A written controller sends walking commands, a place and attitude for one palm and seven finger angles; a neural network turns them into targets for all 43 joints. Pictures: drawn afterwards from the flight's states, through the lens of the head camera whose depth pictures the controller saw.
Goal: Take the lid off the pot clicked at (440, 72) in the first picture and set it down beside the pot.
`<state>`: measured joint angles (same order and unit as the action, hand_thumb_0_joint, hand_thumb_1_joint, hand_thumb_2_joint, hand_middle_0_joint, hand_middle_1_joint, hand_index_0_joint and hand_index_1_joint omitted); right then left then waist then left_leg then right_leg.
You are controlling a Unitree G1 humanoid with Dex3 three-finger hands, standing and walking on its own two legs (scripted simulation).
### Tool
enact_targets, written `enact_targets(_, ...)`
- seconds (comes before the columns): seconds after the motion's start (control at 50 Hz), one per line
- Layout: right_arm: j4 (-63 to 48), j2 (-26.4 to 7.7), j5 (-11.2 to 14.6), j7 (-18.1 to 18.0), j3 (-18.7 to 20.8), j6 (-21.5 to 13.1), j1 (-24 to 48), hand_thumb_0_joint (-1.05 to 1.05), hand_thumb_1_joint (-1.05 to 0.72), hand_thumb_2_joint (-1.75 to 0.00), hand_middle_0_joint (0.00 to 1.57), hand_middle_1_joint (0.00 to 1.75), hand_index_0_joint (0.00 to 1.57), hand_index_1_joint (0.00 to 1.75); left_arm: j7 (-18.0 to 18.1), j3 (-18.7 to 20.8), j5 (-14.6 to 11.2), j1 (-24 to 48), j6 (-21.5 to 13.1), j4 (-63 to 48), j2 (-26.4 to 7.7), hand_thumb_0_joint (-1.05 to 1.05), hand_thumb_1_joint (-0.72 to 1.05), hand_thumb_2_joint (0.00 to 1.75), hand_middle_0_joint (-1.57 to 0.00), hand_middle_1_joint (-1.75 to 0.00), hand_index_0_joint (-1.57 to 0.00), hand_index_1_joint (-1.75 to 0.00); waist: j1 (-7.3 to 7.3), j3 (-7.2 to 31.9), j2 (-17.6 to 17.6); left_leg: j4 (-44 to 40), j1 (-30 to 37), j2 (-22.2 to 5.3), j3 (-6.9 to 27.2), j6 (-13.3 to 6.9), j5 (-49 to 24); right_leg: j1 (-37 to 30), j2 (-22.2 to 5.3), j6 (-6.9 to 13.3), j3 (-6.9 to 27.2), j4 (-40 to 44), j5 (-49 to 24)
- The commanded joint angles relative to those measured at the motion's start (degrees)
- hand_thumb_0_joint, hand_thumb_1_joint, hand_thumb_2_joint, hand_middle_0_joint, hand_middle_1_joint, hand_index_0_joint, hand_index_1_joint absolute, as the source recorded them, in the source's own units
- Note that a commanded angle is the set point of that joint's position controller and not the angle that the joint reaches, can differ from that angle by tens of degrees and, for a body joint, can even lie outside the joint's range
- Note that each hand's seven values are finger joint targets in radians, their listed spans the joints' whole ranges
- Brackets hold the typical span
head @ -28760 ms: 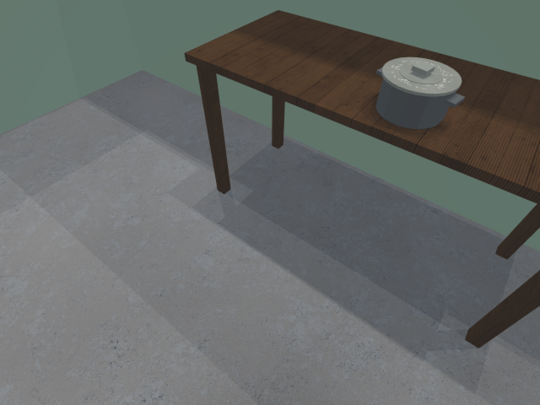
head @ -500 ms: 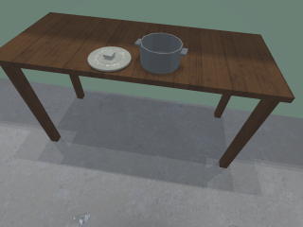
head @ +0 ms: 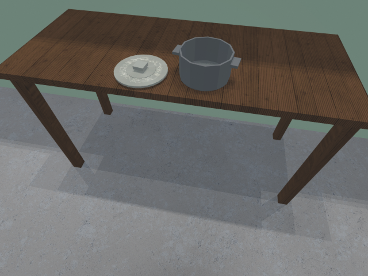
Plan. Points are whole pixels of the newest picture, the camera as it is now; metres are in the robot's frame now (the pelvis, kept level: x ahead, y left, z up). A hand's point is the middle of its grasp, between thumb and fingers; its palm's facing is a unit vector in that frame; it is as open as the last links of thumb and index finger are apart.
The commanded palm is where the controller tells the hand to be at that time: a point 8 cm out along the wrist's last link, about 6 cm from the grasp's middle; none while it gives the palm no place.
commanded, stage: stop stepping back and stand still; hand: left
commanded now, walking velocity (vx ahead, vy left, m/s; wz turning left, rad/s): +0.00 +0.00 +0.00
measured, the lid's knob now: (140, 65) +0.79 +0.20 -0.01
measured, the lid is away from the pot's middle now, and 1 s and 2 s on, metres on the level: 0.24 0.24 0.24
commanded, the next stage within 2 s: let the arm hang, fingers relaxed in 0.08 s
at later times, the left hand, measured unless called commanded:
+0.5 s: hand out of the picture +0.05 +0.17 -0.18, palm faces +0.02 -0.98 -0.20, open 7.4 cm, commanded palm none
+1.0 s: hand out of the picture +0.04 +0.17 -0.18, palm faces +0.03 -0.98 -0.20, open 7.3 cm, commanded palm none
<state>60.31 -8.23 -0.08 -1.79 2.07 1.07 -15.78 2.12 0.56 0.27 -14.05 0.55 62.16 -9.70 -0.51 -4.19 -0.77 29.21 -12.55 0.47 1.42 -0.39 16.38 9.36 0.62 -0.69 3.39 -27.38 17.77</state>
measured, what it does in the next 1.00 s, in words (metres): stands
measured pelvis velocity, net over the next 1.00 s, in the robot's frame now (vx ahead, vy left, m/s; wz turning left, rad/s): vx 0.02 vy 0.00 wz -0.01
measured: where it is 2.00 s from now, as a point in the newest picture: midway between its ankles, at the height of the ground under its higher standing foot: outside the picture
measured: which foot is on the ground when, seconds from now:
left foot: down 0.00-1.00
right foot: down 0.00-1.00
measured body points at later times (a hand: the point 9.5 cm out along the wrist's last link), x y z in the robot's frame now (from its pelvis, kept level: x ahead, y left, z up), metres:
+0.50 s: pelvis +0.01 +0.00 +0.00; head +0.04 +0.00 +0.45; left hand +0.05 +0.23 -0.16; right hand +0.02 -0.23 -0.16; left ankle -0.01 +0.12 -0.74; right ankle -0.03 -0.13 -0.74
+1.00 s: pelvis +0.02 +0.00 +0.00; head +0.05 +0.00 +0.45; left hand +0.04 +0.22 -0.16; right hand +0.01 -0.23 -0.16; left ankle -0.01 +0.12 -0.74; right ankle -0.03 -0.13 -0.74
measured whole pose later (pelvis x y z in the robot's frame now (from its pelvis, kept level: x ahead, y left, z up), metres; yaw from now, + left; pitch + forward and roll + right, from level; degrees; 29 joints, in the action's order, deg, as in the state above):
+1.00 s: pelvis +0.02 +0.00 +0.00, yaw -1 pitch +0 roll +0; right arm 62.1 -7.3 -0.1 -2.4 2.3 0.3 -15.8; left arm 2.4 1.7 0.3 -13.6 0.2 63.0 -8.9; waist -0.8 -3.9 0.6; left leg 27.5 -10.1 0.1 0.9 -0.1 17.2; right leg 7.3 0.9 -0.3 3.9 -26.1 18.5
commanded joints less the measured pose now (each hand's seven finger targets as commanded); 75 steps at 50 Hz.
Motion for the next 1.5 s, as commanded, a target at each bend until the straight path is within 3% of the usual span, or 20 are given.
enact_targets(0.0, -1.7, -5.2, -0.3, -0.4, 1.3, -1.2, -3.7, 0.00, -0.90, -0.90, 0.20, 0.30, 0.20, 0.30, 0.3, 1.5, 0.2, -2.3, -0.9, -2.0, -5.8, 0.00, 0.90, 0.90, -0.20, -0.30, -0.20, -0.30, -0.17, 0.4, 1.8, -4.1, 1.5, -4.9, 2.6, -2.2, -11.8, 1.8, -4.2, 3.1, 2.3, 4.2, -14.0)
enact_targets(0.1, -1.6, -5.1, -0.4, -0.6, 1.4, -1.4, -3.2, 0.00, -0.90, -0.90, 0.20, 0.30, 0.20, 0.30, 0.2, 1.9, 0.1, -2.1, -1.1, -1.9, -5.6, 0.00, 0.90, 0.90, -0.20, -0.30, -0.20, -0.30, -0.17, 2.0, -1.3, -3.6, 3.0, -5.2, 2.3, -2.2, -14.4, 1.0, -4.1, 3.1, 2.7, 3.8, -16.5)
enact_targets(0.24, -1.8, -5.3, -0.3, -0.7, 1.5, -1.3, -2.9, 0.00, -0.90, -0.90, 0.20, 0.30, 0.20, 0.30, 0.2, 2.0, 0.1, -1.6, -1.1, -2.4, -5.8, 0.00, 0.90, 0.90, -0.20, -0.30, -0.20, -0.30, -0.23, 1.8, 0.6, -3.4, 3.2, -5.3, 2.1, -2.0, -15.1, 0.7, -4.2, 3.0, 2.4, 4.1, -17.8)
enact_targets(0.48, -1.1, -5.4, -0.3, -0.9, 1.5, -1.5, -3.6, 0.00, -0.90, -0.90, 0.20, 0.30, 0.20, 0.30, 0.2, 2.1, 0.0, -1.9, -1.1, -2.2, -5.3, 0.00, 0.90, 0.90, -0.20, -0.30, -0.20, -0.30, -0.23, 2.9, 0.0, -3.8, 5.0, -5.6, 2.2, -2.3, -18.2, -0.1, -4.1, 2.7, 1.8, 3.9, -18.7)
enact_targets(0.54, -0.9, -5.1, -0.3, -0.9, 1.4, -1.4, -3.6, 0.00, -0.90, -0.90, 0.20, 0.30, 0.20, 0.30, 0.3, 2.0, 0.0, -1.9, -1.0, -2.1, -5.1, 0.00, 0.90, 0.90, -0.20, -0.30, -0.20, -0.30, -0.20, 1.0, 0.3, -4.4, 4.0, -5.6, 2.5, -2.3, -15.8, 0.8, -3.9, 2.7, 1.8, 4.4, -16.7)
enact_targets(0.7, -0.3, -4.9, -0.2, -1.0, 1.4, -1.6, -4.2, 0.00, -0.90, -0.90, 0.20, 0.30, 0.20, 0.30, 0.3, 2.1, 0.0, -2.7, -1.2, -1.5, -4.7, 0.00, 0.90, 0.90, -0.20, -0.30, -0.20, -0.30, -0.17, 2.9, 0.4, -4.2, 5.3, -5.6, 2.2, -2.3, -17.5, -0.2, -4.0, 2.7, 1.7, 4.4, -18.1)
enact_targets(0.94, 0.1, -4.5, -0.2, -1.0, 1.3, -1.5, -4.3, 0.00, -0.90, -0.90, 0.20, 0.30, 0.20, 0.30, 0.4, 2.1, 0.1, -3.2, -1.1, -1.1, -4.3, 0.00, 0.90, 0.90, -0.20, -0.30, -0.20, -0.30, -0.15, 0.8, 0.5, -5.0, 4.6, -5.7, 2.3, -2.4, -15.5, 1.0, -3.9, 2.6, 1.9, 4.9, -16.1)
enact_targets(1.08, 0.3, -4.5, -0.2, -1.1, 1.4, -1.7, -4.8, 0.00, -0.90, -0.90, 0.20, 0.30, 0.20, 0.30, 0.5, 2.2, 0.0, -3.5, -1.4, -1.2, -4.4, 0.00, 0.90, 0.90, -0.20, -0.30, -0.20, -0.30, -0.33, 2.5, 0.7, -4.2, 5.8, -5.5, 1.5, -2.1, -18.3, -0.2, -4.1, 2.8, 2.2, 4.5, -20.1)
enact_targets(1.22, 0.4, -4.2, -0.1, -1.0, 1.3, -1.5, -4.7, 0.00, -0.90, -0.90, 0.20, 0.30, 0.20, 0.30, 0.5, 2.3, 0.1, -3.5, -1.2, -1.3, -4.4, 0.00, 0.90, 0.90, -0.20, -0.30, -0.20, -0.30, -0.18, -0.1, 0.4, -5.1, 4.1, -5.4, 1.9, -2.1, -14.7, 1.2, -3.9, 2.7, 2.2, 5.2, -16.3)
enact_targets(1.3, 0.3, -4.4, -0.2, -1.0, 1.3, -1.6, -4.6, 0.00, -0.90, -0.90, 0.20, 0.30, 0.20, 0.30, 0.4, 2.2, 0.0, -3.8, -1.4, -1.0, -4.2, 0.00, 0.90, 0.90, -0.20, -0.30, -0.20, -0.30, -0.26, 1.8, 0.9, -4.6, 5.5, -5.4, 1.7, -2.0, -15.7, 0.5, -4.0, 2.8, 2.7, 5.2, -17.8)
enact_targets(1.34, 0.6, -4.1, -0.2, -1.0, 1.2, -1.5, -4.6, 0.00, -0.90, -0.90, 0.20, 0.30, 0.20, 0.30, 0.5, 2.2, 0.0, -3.5, -1.3, -1.1, -4.3, 0.00, 0.90, 0.90, -0.20, -0.30, -0.20, -0.30, -0.24, 0.5, 0.5, -4.9, 4.5, -5.4, 1.8, -2.0, -14.7, 1.1, -4.0, 2.8, 2.6, 5.4, -16.9)
enact_targets(1.48, 0.7, -4.1, -0.2, -1.1, 1.2, -1.6, -4.7, 0.00, -0.90, -0.90, 0.20, 0.30, 0.20, 0.30, 0.5, 2.2, 0.0, -4.2, -1.4, -0.8, -4.0, 0.00, 0.90, 0.90, -0.20, -0.30, -0.20, -0.30, -0.20, 1.5, 0.5, -4.7, 5.2, -5.4, 1.6, -2.0, -15.3, 0.8, -4.0, 2.8, 2.6, 5.4, -17.5)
